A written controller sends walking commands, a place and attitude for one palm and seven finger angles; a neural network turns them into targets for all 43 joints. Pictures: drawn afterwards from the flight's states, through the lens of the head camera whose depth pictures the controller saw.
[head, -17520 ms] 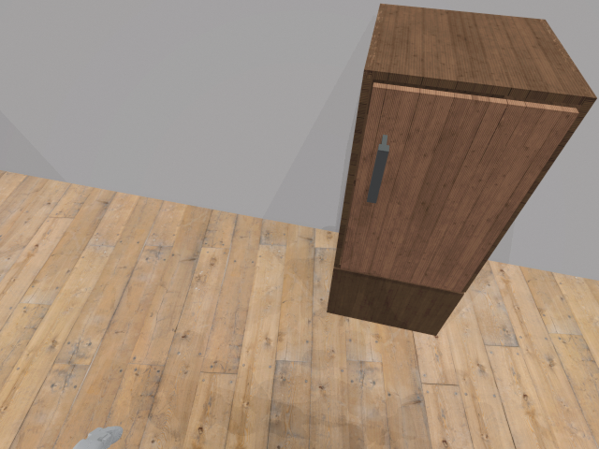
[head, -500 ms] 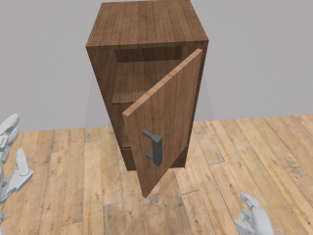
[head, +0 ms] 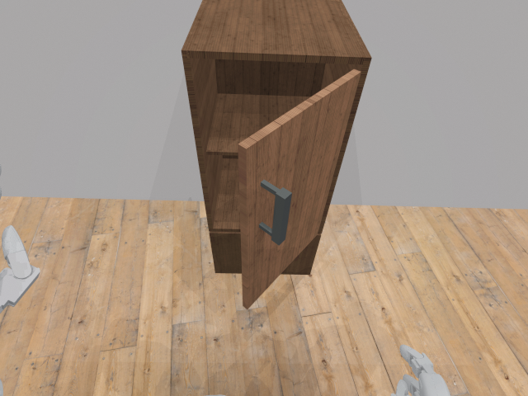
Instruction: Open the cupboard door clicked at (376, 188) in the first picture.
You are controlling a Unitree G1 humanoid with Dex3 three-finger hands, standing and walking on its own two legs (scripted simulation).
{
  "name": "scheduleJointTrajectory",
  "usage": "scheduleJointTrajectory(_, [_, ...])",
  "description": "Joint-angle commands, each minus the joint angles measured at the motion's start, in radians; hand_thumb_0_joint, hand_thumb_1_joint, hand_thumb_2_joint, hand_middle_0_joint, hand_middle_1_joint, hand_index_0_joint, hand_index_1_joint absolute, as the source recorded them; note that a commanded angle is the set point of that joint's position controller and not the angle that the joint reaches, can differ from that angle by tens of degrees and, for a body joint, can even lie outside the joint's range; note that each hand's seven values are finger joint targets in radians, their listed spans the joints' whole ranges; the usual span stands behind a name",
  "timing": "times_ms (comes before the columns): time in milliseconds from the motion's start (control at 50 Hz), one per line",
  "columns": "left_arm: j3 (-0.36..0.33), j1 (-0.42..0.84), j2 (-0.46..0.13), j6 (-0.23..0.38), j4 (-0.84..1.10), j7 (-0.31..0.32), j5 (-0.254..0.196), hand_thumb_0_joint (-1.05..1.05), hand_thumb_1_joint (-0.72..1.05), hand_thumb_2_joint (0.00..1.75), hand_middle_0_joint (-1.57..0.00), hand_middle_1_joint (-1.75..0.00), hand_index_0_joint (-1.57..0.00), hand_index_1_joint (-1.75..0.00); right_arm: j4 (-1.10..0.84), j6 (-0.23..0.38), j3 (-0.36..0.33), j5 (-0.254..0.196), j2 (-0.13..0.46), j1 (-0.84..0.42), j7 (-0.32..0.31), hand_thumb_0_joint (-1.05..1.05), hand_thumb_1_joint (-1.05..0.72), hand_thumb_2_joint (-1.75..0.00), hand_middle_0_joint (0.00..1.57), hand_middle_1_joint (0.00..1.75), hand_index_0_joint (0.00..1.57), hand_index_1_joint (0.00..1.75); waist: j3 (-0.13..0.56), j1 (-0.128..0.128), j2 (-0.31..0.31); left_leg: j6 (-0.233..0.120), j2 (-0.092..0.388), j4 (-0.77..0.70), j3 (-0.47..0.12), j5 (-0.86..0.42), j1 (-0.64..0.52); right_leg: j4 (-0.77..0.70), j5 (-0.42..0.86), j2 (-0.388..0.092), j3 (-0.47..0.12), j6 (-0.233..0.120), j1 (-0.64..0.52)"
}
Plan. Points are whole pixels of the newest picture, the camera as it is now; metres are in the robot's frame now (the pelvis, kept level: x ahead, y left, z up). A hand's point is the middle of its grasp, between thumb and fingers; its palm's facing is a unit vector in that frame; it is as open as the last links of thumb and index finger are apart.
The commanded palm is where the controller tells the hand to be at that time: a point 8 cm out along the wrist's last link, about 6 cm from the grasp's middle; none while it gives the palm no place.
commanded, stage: step back with the hand held close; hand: left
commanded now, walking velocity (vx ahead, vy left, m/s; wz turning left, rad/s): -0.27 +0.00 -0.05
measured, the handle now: (272, 212) +0.45 +0.01 +0.00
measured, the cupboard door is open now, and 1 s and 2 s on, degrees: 49 49 49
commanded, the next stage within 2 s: stop stepping back and stand still in 0.38 s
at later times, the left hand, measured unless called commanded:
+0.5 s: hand (66, 332) +0.14 +0.19 +0.19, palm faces +0.24 -0.83 -0.49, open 7.4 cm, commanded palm +0.07 +0.25 +0.20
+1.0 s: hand out of the picture +0.04 +0.22 +0.19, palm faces +0.38 -0.82 -0.43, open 7.4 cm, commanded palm -0.01 +0.26 +0.20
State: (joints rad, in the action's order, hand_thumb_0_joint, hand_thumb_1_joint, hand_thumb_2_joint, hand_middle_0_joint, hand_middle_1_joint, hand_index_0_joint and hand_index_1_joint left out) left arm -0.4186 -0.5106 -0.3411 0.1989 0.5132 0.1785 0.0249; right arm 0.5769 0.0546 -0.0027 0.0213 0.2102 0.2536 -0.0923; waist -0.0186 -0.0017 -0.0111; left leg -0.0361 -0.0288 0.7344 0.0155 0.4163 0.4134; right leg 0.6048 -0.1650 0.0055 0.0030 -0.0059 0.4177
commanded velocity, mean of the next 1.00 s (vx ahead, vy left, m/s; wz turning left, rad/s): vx -0.08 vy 0.03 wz -0.01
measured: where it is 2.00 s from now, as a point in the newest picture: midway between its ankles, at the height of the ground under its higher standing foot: outside the picture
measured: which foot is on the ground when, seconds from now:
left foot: down 0.00-0.42, up 0.44-0.58, down 0.60-0.84, up 0.86-1.00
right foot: down 0.00-0.08, up 0.10-0.38, down 0.40-1.00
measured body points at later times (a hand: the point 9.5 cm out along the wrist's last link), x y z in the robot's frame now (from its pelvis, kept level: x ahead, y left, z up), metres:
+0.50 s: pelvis -0.10 -0.03 +0.01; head -0.05 -0.01 +0.46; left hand +0.12 +0.24 +0.21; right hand +0.07 -0.26 -0.07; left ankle +0.02 +0.08 -0.71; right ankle -0.20 -0.12 -0.72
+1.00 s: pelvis -0.17 -0.03 +0.02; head -0.20 -0.01 +0.47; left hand +0.01 +0.26 +0.21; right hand -0.08 -0.28 -0.07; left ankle -0.16 +0.09 -0.68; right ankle -0.19 -0.12 -0.72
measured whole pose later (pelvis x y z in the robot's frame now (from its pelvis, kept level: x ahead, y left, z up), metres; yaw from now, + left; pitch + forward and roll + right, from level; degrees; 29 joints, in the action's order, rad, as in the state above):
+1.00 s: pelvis -0.17 -0.03 +0.02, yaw -5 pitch +1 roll +1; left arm -0.42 -0.56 -0.40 0.23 0.46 0.15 -0.02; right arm 0.67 0.09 0.01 0.01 0.20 0.32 -0.08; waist 0.09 0.00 -0.05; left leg -0.01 0.01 0.82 0.04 0.33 0.40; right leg 0.48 -0.26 0.01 0.04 -0.05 0.23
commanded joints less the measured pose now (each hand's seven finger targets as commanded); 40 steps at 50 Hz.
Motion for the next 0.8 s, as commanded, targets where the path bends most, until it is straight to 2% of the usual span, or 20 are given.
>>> scheduleJointTrajectory(0, [-0.124,0.106,-0.254,0.084,0.220,0.021,-0.031,0.00,0.90,0.90,-0.20,-0.30,-0.20,-0.30,-0.132,0.060,-0.042,-0.011,0.116,-0.088,0.003,0.00,-0.90,-0.90,0.20,0.30,0.20,0.30,0.082,-0.031,-0.106,0.012,0.028,-0.026,-0.024,0.005,-0.174,-0.300,-0.310,-0.213,-0.226,-0.086,0.141])
scheduleJointTrajectory(40, [-0.133,0.079,-0.251,0.091,0.230,0.016,-0.042,0.00,0.90,0.90,-0.20,-0.30,-0.20,-0.30,-0.147,0.065,-0.044,-0.013,0.144,-0.109,-0.005,0.00,-0.90,-0.90,0.20,0.30,0.20,0.30,0.030,-0.024,0.087,-0.034,0.121,-0.300,-0.177,0.150,-0.021,-0.113,-0.318,-0.078,-0.123,-0.019,0.077])
scheduleJointTrajectory(80, [-0.173,0.067,-0.242,0.102,0.235,0.020,-0.021,0.00,0.90,0.90,-0.20,-0.30,-0.20,-0.30,-0.150,0.086,-0.050,-0.001,0.144,-0.130,-0.014,0.00,-0.90,-0.90,0.20,0.30,0.20,0.30,0.044,-0.009,0.369,-0.144,0.379,-0.643,-0.474,0.439,0.365,0.441,-0.207,0.084,-0.021,0.033,-0.237])
scheduleJointTrajectory(100, [-0.186,0.104,-0.266,0.102,0.244,0.021,-0.016,0.00,0.90,0.90,-0.20,-0.30,-0.20,-0.30,-0.135,0.099,-0.055,0.005,0.115,-0.111,-0.010,0.00,-0.90,-0.90,0.20,0.30,0.20,0.30,0.038,-0.021,0.267,-0.163,0.401,-0.646,-0.473,0.314,0.337,0.601,-0.249,0.079,-0.063,0.028,-0.184])
scheduleJointTrajectory(140, [-0.171,0.066,-0.246,0.106,0.205,0.011,-0.032,0.00,0.90,0.90,-0.20,-0.30,-0.20,-0.30,-0.112,0.119,-0.073,-0.012,0.124,-0.126,0.010,0.00,-0.90,-0.90,0.20,0.30,0.20,0.30,0.083,0.001,0.122,-0.143,0.362,-0.520,-0.333,0.129,0.144,0.585,-0.286,0.066,-0.080,0.025,-0.079])
scheduleJointTrajectory(180, [-0.147,0.012,-0.220,0.101,0.217,0.011,-0.048,0.00,0.90,0.90,-0.20,-0.30,-0.20,-0.30,-0.107,0.141,-0.072,-0.010,0.121,-0.134,0.017,0.00,-0.90,-0.90,0.20,0.30,0.20,0.30,0.103,0.009,0.135,-0.124,0.315,-0.484,-0.258,0.014,0.000,0.430,-0.303,0.043,-0.037,0.027,-0.041])
scheduleJointTrajectory(300, [-0.082,0.057,-0.212,0.088,0.280,-0.004,-0.071,0.00,0.90,0.90,-0.20,-0.30,-0.20,-0.30,-0.052,0.162,-0.051,0.008,0.130,-0.125,0.029,0.00,-0.90,-0.90,0.20,0.30,0.20,0.30,0.165,0.001,0.261,-0.050,0.266,-0.516,-0.183,-0.218,-0.230,-0.080,-0.298,0.058,0.040,0.006,-0.134])
scheduleJointTrajectory(340, [-0.111,0.061,-0.254,0.101,0.283,-0.012,-0.076,0.00,0.90,0.90,-0.20,-0.30,-0.20,-0.30,-0.044,0.150,-0.054,0.009,0.130,-0.127,0.031,0.00,-0.90,-0.90,0.20,0.30,0.20,0.30,0.214,0.011,0.204,-0.015,0.240,-0.412,-0.128,-0.439,-0.307,-0.270,-0.127,0.034,0.025,-0.012,-0.162])
scheduleJointTrajectory(380, [-0.171,0.024,-0.327,0.113,0.289,-0.023,-0.081,0.00,0.90,0.90,-0.20,-0.30,-0.20,-0.30,-0.069,0.121,-0.046,0.006,0.104,-0.150,0.033,0.00,-0.90,-0.90,0.20,0.30,0.20,0.30,0.272,0.016,0.038,0.022,0.156,-0.238,-0.011,-0.540,-0.340,-0.297,0.233,-0.077,-0.078,-0.034,-0.166])
scheduleJointTrajectory(420, [-0.232,0.020,-0.383,0.123,0.269,-0.018,-0.082,0.00,0.90,0.90,-0.20,-0.30,-0.20,-0.30,-0.103,0.109,-0.030,-0.002,0.089,-0.192,0.022,0.00,-0.90,-0.90,0.20,0.30,0.20,0.30,0.242,0.024,-0.097,0.051,0.062,-0.096,0.063,-0.226,-0.203,-0.282,0.594,-0.209,-0.152,-0.035,-0.171])
scheduleJointTrajectory(460, [-0.240,-0.047,-0.370,0.104,0.239,-0.023,-0.074,0.00,0.90,0.90,-0.20,-0.30,-0.20,-0.30,-0.138,0.099,-0.031,-0.039,0.093,-0.224,0.018,0.00,-0.90,-0.90,0.20,0.30,0.20,0.30,0.254,0.040,-0.247,0.044,-0.001,0.041,0.024,-0.013,0.032,-0.191,1.036,-0.246,-0.133,0.042,-0.343])
scheduleJointTrajectory(480, [-0.255,-0.127,-0.361,0.083,0.201,-0.025,-0.070,0.00,0.90,0.90,-0.20,-0.30,-0.20,-0.30,-0.145,0.088,-0.023,-0.034,0.077,-0.208,0.015,0.00,-0.90,-0.90,0.20,0.30,0.20,0.30,0.244,0.037,-0.220,0.037,0.008,0.035,0.025,-0.013,0.086,-0.151,1.062,-0.247,-0.118,0.019,-0.405])
scheduleJointTrajectory(520, [-0.214,-0.154,-0.307,0.053,0.205,-0.027,-0.076,0.00,0.90,0.90,-0.20,-0.30,-0.20,-0.30,-0.135,0.067,-0.009,-0.026,0.082,-0.185,0.009,0.00,-0.90,-0.90,0.20,0.30,0.20,0.30,0.213,0.006,-0.087,0.035,0.014,-0.080,0.039,-0.163,0.011,-0.124,0.875,-0.202,-0.090,-0.051,-0.372])
scheduleJointTrajectory(560, [-0.168,-0.108,-0.275,0.046,0.227,-0.025,-0.094,0.00,0.90,0.90,-0.20,-0.30,-0.20,-0.30,-0.112,0.067,-0.013,-0.022,0.118,-0.154,0.002,0.00,-0.90,-0.90,0.20,0.30,0.20,0.30,0.203,-0.027,0.049,0.017,0.037,-0.242,0.029,-0.555,-0.240,-0.088,0.602,-0.117,-0.011,-0.003,-0.221])
scheduleJointTrajectory(600, [-0.144,-0.115,-0.274,0.043,0.191,-0.023,-0.090,0.00,0.90,0.90,-0.20,-0.30,-0.20,-0.30,-0.114,0.083,-0.033,-0.030,0.153,-0.104,0.004,0.00,-0.90,-0.90,0.20,0.30,0.20,0.30,0.223,-0.013,0.128,-0.029,0.175,-0.292,-0.096,-0.867,-0.410,-0.046,0.094,-0.018,-0.005,0.044,-0.098])
scheduleJointTrajectory(620, [-0.122,-0.092,-0.264,0.049,0.188,-0.023,-0.093,0.00,0.90,0.90,-0.20,-0.30,-0.20,-0.30,-0.118,0.097,-0.042,-0.039,0.161,-0.085,0.010,0.00,-0.90,-0.90,0.20,0.30,0.20,0.30,0.204,-0.006,0.132,-0.045,0.223,-0.328,-0.146,-0.803,-0.424,-0.037,-0.173,0.002,-0.025,0.051,-0.057])
scheduleJointTrajectory(660, [-0.139,-0.069,-0.287,0.049,0.217,-0.014,-0.082,0.00,0.90,0.90,-0.20,-0.30,-0.20,-0.30,-0.117,0.118,-0.037,-0.010,0.159,-0.105,0.006,0.00,-0.90,-0.90,0.20,0.30,0.20,0.30,0.171,-0.001,0.253,-0.062,0.234,-0.399,-0.224,-0.663,-0.316,0.005,-0.274,0.016,-0.012,0.022,-0.085])
scheduleJointTrajectory(680, [-0.129,-0.036,-0.285,0.050,0.245,-0.013,-0.075,0.00,0.90,0.90,-0.20,-0.30,-0.20,-0.30,-0.118,0.126,-0.033,-0.005,0.151,-0.106,0.006,0.00,-0.90,-0.90,0.20,0.30,0.20,0.30,0.143,-0.003,0.243,-0.058,0.242,-0.444,-0.243,-0.564,-0.251,0.038,-0.286,0.014,-0.003,0.019,-0.125])
scheduleJointTrajectory(740, [-0.140,-0.036,-0.282,0.051,0.255,-0.005,-0.067,0.00,0.90,0.90,-0.20,-0.30,-0.20,-0.30,-0.124,0.138,-0.032,-0.011,0.149,-0.119,0.004,0.00,-0.90,-0.90,0.20,0.30,0.20,0.30,0.124,0.002,0.157,-0.052,0.212,-0.475,-0.185,-0.175,-0.099,-0.076,-0.208,0.000,0.006,0.008,-0.271])
scheduleJointTrajectory(780, [-0.158,-0.061,-0.293,0.049,0.242,-0.005,-0.066,0.00,0.90,0.90,-0.20,-0.30,-0.20,-0.30,-0.141,0.121,-0.033,-0.012,0.142,-0.143,0.005,0.00,-0.90,-0.90,0.20,0.30,0.20,0.30,0.081,-0.007,0.078,-0.005,0.118,-0.406,-0.115,0.054,0.020,-0.234,-0.219,-0.043,-0.051,-0.025,-0.313])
